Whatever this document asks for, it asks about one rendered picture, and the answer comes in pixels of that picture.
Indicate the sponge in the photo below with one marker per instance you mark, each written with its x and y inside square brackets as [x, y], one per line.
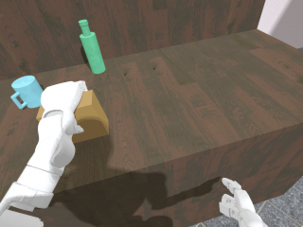
[89, 115]

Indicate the table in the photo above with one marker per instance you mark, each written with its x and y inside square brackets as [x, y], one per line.
[193, 93]

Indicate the robot left forearm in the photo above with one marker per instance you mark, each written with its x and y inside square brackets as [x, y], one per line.
[54, 151]

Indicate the robot left upper arm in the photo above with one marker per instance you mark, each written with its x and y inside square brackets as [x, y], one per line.
[15, 219]

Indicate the left robot hand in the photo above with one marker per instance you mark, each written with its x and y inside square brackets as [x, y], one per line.
[68, 95]

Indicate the robot right forearm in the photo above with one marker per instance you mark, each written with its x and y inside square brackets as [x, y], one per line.
[250, 219]

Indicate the right robot hand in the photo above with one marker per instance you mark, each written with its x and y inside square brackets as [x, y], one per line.
[232, 207]

